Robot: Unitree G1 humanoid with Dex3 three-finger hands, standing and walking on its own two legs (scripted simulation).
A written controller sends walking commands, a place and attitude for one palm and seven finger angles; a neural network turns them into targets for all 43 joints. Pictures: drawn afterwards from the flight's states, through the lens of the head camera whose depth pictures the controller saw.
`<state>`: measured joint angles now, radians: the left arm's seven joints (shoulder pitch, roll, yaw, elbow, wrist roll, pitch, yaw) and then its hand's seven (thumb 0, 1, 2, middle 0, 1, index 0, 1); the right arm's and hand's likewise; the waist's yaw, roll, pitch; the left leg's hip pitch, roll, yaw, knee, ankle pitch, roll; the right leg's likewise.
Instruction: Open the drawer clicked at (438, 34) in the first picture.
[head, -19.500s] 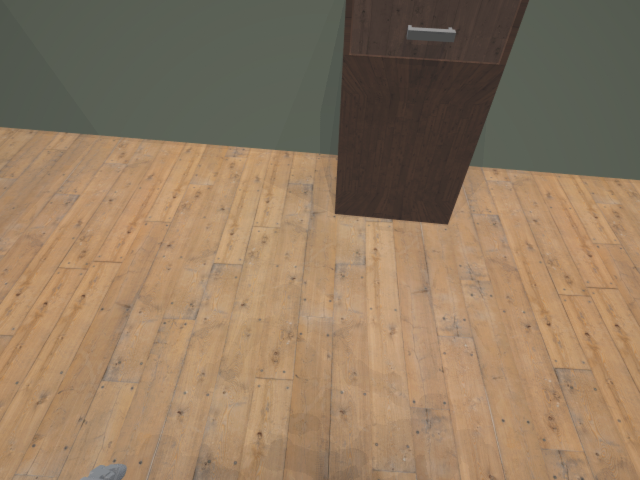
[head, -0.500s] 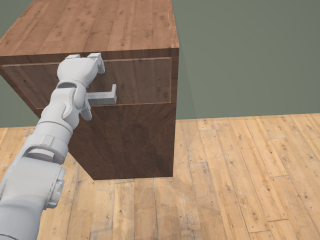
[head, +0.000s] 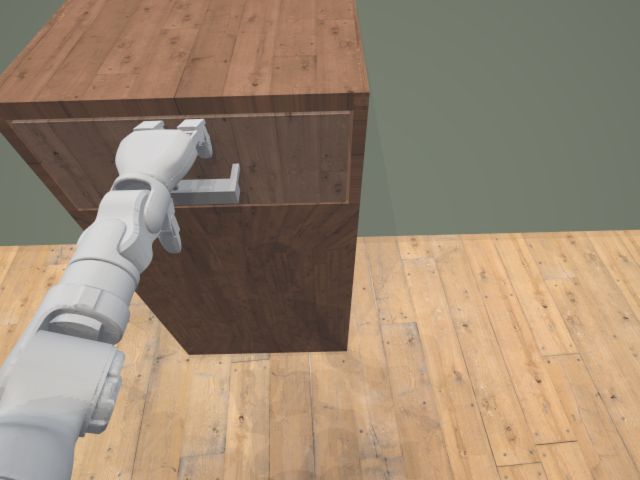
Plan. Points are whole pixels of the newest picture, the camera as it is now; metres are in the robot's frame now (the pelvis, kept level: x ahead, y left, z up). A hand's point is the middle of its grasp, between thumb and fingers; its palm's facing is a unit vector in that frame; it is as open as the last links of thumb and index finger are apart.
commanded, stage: lower the fingers behind the handle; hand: left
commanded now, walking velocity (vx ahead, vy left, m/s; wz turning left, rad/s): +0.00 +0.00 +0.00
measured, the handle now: (194, 181) +0.52 +0.20 +0.05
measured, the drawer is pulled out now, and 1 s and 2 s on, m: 0.00 0.00 0.00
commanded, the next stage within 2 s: close the thumb around the handle in 1.34 s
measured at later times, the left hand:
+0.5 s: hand (184, 198) +0.48 +0.20 +0.07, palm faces -0.03 -0.03 -1.00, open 13.8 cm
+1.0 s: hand (193, 211) +0.48 +0.19 +0.04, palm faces -0.04 -0.02 -1.00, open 13.8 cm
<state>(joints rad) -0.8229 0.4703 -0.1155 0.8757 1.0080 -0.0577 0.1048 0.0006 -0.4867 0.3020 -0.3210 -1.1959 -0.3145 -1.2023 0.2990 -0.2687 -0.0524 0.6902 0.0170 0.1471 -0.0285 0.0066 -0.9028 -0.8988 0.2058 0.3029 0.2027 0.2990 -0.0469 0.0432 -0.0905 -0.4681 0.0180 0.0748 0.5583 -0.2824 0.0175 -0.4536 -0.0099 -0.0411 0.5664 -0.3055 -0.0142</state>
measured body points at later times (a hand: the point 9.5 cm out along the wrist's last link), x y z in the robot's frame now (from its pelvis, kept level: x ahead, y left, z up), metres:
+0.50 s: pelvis +0.00 +0.00 -0.01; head +0.07 -0.02 +0.44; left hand +0.47 +0.20 +0.12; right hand +0.03 -0.27 -0.14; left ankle -0.01 +0.11 -0.73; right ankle -0.02 -0.11 -0.73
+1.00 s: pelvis +0.00 +0.00 -0.01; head +0.08 -0.01 +0.43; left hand +0.47 +0.19 +0.09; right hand +0.02 -0.27 -0.15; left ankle -0.01 +0.11 -0.73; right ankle -0.02 -0.11 -0.73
